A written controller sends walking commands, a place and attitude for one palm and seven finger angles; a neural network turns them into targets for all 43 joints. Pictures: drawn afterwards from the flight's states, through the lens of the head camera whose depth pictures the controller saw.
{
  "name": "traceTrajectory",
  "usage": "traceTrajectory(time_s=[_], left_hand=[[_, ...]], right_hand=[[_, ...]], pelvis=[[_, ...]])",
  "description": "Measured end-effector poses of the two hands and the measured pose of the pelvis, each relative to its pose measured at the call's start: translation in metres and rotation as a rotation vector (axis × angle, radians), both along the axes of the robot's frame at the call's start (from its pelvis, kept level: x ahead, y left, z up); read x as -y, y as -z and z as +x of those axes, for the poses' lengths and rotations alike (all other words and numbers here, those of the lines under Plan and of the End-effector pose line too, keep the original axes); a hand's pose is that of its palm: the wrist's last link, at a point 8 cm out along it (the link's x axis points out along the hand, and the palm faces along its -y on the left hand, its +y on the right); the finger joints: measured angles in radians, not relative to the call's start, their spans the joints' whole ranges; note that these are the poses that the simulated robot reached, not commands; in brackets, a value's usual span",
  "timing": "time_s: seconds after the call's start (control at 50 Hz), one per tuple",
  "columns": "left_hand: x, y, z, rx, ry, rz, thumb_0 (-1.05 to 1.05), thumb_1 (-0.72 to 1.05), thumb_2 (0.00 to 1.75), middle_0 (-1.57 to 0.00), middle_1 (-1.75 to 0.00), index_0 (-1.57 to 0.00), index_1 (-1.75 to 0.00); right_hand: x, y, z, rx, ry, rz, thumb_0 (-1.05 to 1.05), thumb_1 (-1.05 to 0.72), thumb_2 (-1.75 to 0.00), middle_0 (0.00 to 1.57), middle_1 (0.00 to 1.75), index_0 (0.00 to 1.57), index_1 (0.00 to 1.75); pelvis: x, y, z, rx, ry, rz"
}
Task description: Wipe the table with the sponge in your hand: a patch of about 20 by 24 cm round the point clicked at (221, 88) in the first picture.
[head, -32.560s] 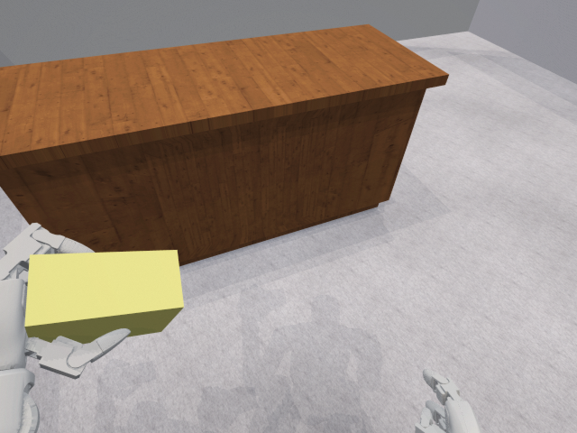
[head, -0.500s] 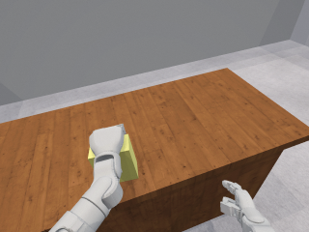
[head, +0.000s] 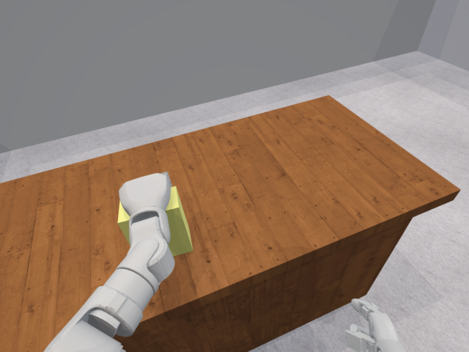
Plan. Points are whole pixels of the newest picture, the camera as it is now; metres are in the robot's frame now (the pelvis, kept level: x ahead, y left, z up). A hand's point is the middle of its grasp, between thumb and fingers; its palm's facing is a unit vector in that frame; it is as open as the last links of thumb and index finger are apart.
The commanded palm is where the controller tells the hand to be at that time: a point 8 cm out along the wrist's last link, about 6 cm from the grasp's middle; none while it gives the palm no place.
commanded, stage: wipe forward along the third lane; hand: left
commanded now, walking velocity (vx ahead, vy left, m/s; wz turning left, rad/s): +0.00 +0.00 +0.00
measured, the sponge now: (160, 233) +0.35 +0.19 +0.00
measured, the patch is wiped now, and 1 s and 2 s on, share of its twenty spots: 0.80 1.00 1.00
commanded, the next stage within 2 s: wipe back along the third lane in 0.86 s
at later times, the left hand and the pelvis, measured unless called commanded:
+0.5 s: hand (145, 194) +0.40 +0.22 +0.06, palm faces -0.04 -0.05 -1.00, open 10.6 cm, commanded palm +0.38 +0.22 +0.10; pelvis +0.01 +0.02 +0.00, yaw +1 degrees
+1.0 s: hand (141, 176) +0.45 +0.25 +0.06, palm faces -0.07 -0.02 -1.00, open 10.6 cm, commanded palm +0.42 +0.23 +0.10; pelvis +0.02 +0.04 +0.00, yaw +1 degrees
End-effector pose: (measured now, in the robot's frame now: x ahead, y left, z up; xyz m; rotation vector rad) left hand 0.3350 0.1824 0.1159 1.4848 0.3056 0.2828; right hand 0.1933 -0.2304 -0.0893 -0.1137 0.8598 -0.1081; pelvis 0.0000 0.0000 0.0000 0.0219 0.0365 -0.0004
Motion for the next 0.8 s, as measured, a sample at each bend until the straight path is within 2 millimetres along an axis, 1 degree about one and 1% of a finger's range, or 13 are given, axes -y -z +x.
traceTrajectory(time_s=[0.14, 0.32, 0.48, 0.62, 0.7, 0.8], left_hand=[[-0.01, -0.002, 0.017, -0.024, -0.009, 0.013, -0.01, -0.54, 1.03, -0.67, -1.32, -0.7, -1.31], [-0.025, -0.002, 0.036, -0.037, -0.007, 0.016, -0.01, -0.55, 1.04, -0.67, -1.32, -0.7, -1.3], [-0.032, -0.001, 0.046, -0.034, -0.006, 0.014, -0.01, -0.55, 1.04, -0.67, -1.32, -0.71, -1.3], [-0.04, -0.003, 0.062, -0.047, -0.012, 0.024, 0.0, -0.55, 1.04, -0.67, -1.31, -0.71, -1.3], [-0.044, -0.002, 0.069, -0.053, -0.011, 0.027, 0.0, -0.55, 1.04, -0.67, -1.31, -0.71, -1.3], [-0.049, -0.002, 0.078, -0.056, -0.01, 0.029, 0.0, -0.55, 1.04, -0.67, -1.31, -0.71, -1.3]], right_hand=[[-0.003, 0.003, -0.006, -0.02, 0.015, -0.012, 0.02, -0.9, -0.9, 0.19, 0.3, 0.2, 0.3], [-0.008, 0.007, -0.009, -0.057, 0.022, -0.026, 0.01, -0.9, -0.9, 0.2, 0.3, 0.2, 0.3], [-0.015, 0.008, -0.007, -0.082, 0.018, -0.035, 0.01, -0.9, -0.9, 0.2, 0.3, 0.2, 0.3], [-0.023, 0.008, -0.005, -0.089, 0.017, -0.046, 0.01, -0.9, -0.9, 0.2, 0.3, 0.2, 0.3], [-0.026, 0.01, -0.008, -0.103, 0.021, -0.047, 0.01, -0.9, -0.9, 0.2, 0.3, 0.2, 0.3], [-0.028, 0.014, -0.016, -0.133, 0.031, -0.053, 0.01, -0.9, -0.9, 0.2, 0.3, 0.2, 0.3]], pelvis=[[-0.004, -0.001, 0.001, -0.017, -0.002, -0.003], [-0.012, -0.002, 0.007, -0.045, -0.003, -0.009], [-0.02, -0.002, 0.013, -0.058, -0.008, -0.014], [-0.026, -0.002, 0.013, -0.075, -0.014, -0.018], [-0.029, -0.001, 0.014, -0.085, -0.014, -0.02], [-0.033, -0.001, 0.015, -0.096, -0.015, -0.023]])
